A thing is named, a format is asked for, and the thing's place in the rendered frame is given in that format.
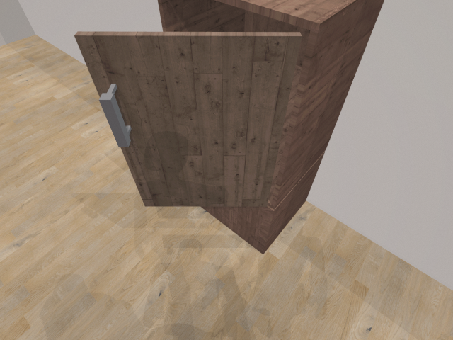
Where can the cupboard door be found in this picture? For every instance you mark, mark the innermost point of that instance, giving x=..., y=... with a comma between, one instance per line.
x=206, y=110

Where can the handle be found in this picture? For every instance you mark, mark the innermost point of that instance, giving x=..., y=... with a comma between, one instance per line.
x=112, y=112

